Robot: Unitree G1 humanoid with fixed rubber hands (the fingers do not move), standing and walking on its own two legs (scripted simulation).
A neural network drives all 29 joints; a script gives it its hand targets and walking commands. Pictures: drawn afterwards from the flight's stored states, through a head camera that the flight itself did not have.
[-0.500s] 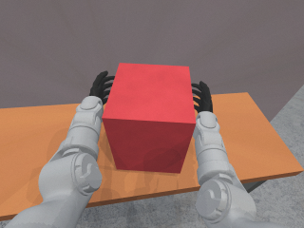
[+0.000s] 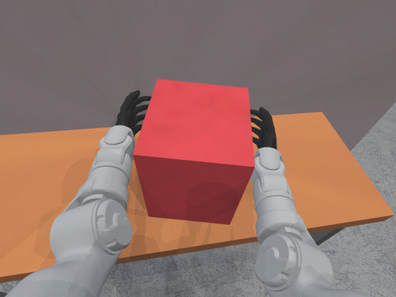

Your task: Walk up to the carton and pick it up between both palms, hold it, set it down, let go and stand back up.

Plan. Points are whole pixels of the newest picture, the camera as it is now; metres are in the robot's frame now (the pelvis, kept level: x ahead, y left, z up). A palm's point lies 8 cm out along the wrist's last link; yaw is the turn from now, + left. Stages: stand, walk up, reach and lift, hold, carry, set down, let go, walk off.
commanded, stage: set down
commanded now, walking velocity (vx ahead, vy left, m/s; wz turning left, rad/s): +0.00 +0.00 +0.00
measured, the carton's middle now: (195, 156) +0.42 -0.02 +0.03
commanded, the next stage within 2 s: none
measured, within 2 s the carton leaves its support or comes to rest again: rests again in 1.38 s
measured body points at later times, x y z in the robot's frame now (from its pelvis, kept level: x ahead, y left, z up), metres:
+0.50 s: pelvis +0.00 +0.00 +0.00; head +0.04 +0.03 +0.45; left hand +0.47 +0.13 +0.09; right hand +0.41 -0.16 +0.09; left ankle -0.02 +0.10 -0.75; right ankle -0.08 -0.11 -0.74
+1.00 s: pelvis +0.00 +0.00 +0.00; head +0.04 +0.03 +0.45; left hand +0.47 +0.13 +0.09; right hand +0.41 -0.16 +0.09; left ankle -0.02 +0.10 -0.75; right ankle -0.08 -0.11 -0.75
